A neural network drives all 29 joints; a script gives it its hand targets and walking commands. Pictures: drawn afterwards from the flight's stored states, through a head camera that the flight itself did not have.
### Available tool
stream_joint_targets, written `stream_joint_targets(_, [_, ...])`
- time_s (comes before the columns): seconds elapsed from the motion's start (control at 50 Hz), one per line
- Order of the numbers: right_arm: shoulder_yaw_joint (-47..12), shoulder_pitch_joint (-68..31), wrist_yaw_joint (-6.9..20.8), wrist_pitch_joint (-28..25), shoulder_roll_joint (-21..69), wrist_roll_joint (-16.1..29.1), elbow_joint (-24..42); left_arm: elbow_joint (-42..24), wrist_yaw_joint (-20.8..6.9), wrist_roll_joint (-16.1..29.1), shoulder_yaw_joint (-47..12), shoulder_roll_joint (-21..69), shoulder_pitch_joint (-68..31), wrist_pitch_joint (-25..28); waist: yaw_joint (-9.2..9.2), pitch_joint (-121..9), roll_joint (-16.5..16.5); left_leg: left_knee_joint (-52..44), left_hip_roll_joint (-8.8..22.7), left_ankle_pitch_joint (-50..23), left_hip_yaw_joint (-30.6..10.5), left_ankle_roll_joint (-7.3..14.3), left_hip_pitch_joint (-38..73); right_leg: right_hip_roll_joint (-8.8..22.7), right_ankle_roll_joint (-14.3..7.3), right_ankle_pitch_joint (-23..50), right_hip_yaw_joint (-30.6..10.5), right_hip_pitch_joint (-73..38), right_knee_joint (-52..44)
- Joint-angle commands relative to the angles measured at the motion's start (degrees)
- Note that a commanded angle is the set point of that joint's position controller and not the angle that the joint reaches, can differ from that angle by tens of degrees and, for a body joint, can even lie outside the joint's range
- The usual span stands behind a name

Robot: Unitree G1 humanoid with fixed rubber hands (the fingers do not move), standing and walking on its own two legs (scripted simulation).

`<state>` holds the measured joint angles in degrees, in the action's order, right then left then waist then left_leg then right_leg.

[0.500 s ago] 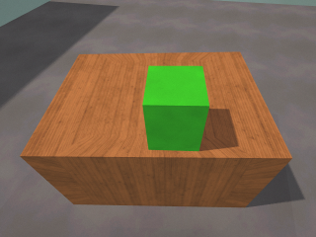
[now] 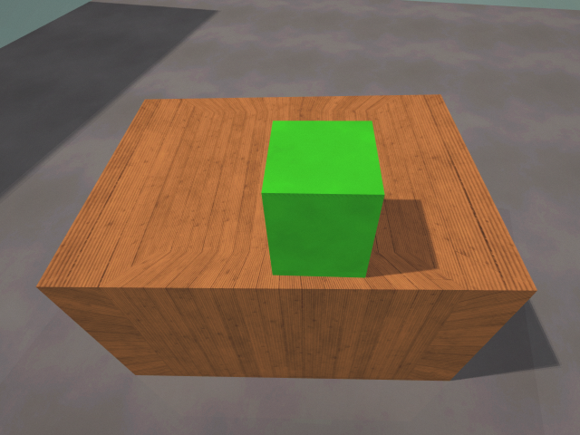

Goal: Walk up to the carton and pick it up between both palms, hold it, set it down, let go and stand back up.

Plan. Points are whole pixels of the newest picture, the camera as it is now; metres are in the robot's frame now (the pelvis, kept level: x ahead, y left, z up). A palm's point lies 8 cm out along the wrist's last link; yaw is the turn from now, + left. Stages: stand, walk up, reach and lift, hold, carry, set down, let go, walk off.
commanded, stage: walk up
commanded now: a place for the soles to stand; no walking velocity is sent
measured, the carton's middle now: (320, 201) +0.57 -0.04 -0.05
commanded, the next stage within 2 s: none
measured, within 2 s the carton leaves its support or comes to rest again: neither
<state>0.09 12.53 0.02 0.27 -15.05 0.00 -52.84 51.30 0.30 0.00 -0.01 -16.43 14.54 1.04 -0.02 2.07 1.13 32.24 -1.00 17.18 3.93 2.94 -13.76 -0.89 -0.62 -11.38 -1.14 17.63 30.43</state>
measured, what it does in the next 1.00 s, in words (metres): stands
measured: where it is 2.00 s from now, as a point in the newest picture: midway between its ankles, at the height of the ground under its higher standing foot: outside the picture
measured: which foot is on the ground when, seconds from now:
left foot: down 0.00-1.00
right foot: down 0.00-1.00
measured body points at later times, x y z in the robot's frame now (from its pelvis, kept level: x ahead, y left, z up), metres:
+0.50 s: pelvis +0.00 +0.00 +0.00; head +0.01 -0.01 +0.45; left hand +0.07 +0.28 -0.12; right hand +0.08 -0.26 -0.14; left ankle +0.00 +0.09 -0.73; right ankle +0.05 -0.12 -0.73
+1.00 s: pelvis +0.00 +0.00 +0.00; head +0.01 -0.01 +0.45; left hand +0.07 +0.28 -0.12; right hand +0.08 -0.26 -0.14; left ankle +0.00 +0.09 -0.73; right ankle +0.05 -0.12 -0.73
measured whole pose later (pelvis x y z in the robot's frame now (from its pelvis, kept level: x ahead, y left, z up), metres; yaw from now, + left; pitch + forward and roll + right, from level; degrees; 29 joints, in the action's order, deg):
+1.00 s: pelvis +0.00 +0.00 +0.00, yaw +0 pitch -1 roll +0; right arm 0.1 12.5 0.0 0.3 -15.0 0.0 -53.1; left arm 51.3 0.3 0.0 0.0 -16.4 14.5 1.0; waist 0.0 1.9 1.3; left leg 32.0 -1.0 17.2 3.9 2.9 -13.7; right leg -0.9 -0.6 -11.4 -1.1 17.6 30.3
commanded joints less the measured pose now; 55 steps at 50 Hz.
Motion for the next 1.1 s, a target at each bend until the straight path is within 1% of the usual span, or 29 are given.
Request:
stream_joint_targets(0.0, [4.33,-3.48,0.25,-2.2,-15.29,0.02,4.51,-3.93,0.86,0.42,2.91,-13.42,-2.44,1.78,-0.66,-3.0,-0.04,-12.92,10.98,2.51,-7.51,1.15,6.31,4.51,-1.68,2.25,-9.94,0.3,-6.63])
stream_joint_targets(0.04, [4.28,-3.46,0.24,-2.22,-15.3,0.01,4.5,-3.88,0.88,0.41,2.92,-13.35,-2.2,1.74,-0.53,-3.17,0.31,-12.97,11.03,2.16,-7.56,1.33,6.21,4.38,-1.57,2.38,-9.75,-0.18,-6.51])
stream_joint_targets(0.1, [4.26,-3.24,0.23,-2.19,-15.21,0.02,4.53,-4.0,0.86,0.44,2.93,-13.34,-2.36,1.75,-0.62,-3.49,-0.26,-12.97,11.05,1.96,-7.42,1.22,6.45,4.4,-1.64,2.6,-9.61,-0.19,-6.27])
stream_joint_targets(0.12, [4.28,-3.52,0.22,-2.2,-15.19,-0.02,4.55,-3.96,0.86,0.43,2.91,-13.27,-2.2,1.73,-0.59,-3.59,0.47,-12.98,11.15,1.9,-7.28,1.3,6.52,4.38,-1.55,2.69,-9.46,-0.18,-6.21])
stream_joint_targets(0.16, [4.3,-3.57,0.25,-2.17,-15.27,0.05,4.57,-3.89,0.87,0.38,2.94,-13.43,-2.28,1.71,-0.62,-3.35,0.07,-13.24,11.11,2.62,-7.43,1.28,6.4,4.24,-1.5,2.38,-9.27,-0.08,-6.23])
stream_joint_targets(0.26, [4.31,-3.56,0.24,-2.15,-15.19,-0.09,4.61,-3.92,0.87,0.39,2.95,-13.26,-2.01,1.71,-0.48,-3.27,0.49,-13.15,11.05,2.5,-7.45,1.35,6.12,4.29,-1.59,2.64,-9.52,-0.22,-6.14])
stream_joint_targets(0.46, [4.36,-3.17,0.2,-2.14,-15.14,-0.01,4.46,-3.72,0.86,0.35,2.96,-13.35,-2.11,1.73,-0.62,-3.42,-0.67,-12.61,10.78,2.22,-7.13,1.1,6.64,4.61,-1.64,2.66,-9.97,0.0,-6.67])
stream_joint_targets(0.54, [4.31,-3.54,0.24,-2.19,-15.18,-0.1,4.67,-3.83,0.88,0.35,2.91,-13.14,-2.18,1.72,-0.64,-3.15,0.12,-13.13,11.08,2.8,-7.42,1.34,6.18,4.22,-1.49,2.12,-9.49,0.17,-6.35])
stream_joint_targets(0.62, [4.25,-3.26,0.24,-2.17,-15.0,0.03,4.39,-3.82,0.87,0.38,2.95,-13.33,-2.05,1.79,-0.64,-3.51,-0.22,-12.68,10.67,2.13,-7.08,1.04,6.43,4.68,-1.71,2.61,-10.19,-0.44,-6.9])
stream_joint_targets(0.74, [4.24,-3.45,0.25,-2.21,-15.17,-0.01,4.35,-3.74,0.85,0.45,2.91,-13.23,-2.09,1.8,-0.61,-3.43,-0.36,-12.95,10.99,1.83,-7.1,1.13,6.65,4.37,-1.48,3.25,-9.39,-0.19,-6.53])
stream_joint_targets(0.78, [4.25,-3.19,0.26,-2.18,-15.1,-0.01,4.32,-3.78,0.87,0.47,2.79,-13.18,-2.17,1.78,-0.64,-3.68,0.01,-12.81,10.85,1.71,-7.09,1.04,6.9,4.54,-1.62,3.06,-10.01,-0.08,-6.73])
stream_joint_targets(1.0, [4.25,-3.32,0.22,-2.2,-15.17,-0.07,4.34,-3.77,0.94,0.43,2.91,-13.24,-2.17,1.74,-0.63,-3.67,-0.33,-12.96,11.07,1.11,-7.22,1.14,6.9,4.35,-1.43,3.91,-9.34,-0.19,-6.23])
stream_joint_targets(1.06, [4.2,-3.27,0.24,-2.17,-15.07,0.03,4.39,-3.78,0.95,0.43,2.85,-13.23,-2.08,1.77,-0.67,-3.8,-0.11,-12.78,10.99,1.26,-6.98,1.08,6.8,4.45,-1.59,3.83,-9.6,-0.27,-6.31])
stream_joint_targets(1.08, [4.27,-3.22,0.25,-2.17,-14.99,-0.03,4.39,-3.77,0.91,0.46,2.83,-13.25,-2.16,1.78,-0.72,-3.63,0.43,-12.85,10.99,1.52,-7.17,1.06,6.72,4.43,-1.48,3.65,-9.65,0.03,-6.25])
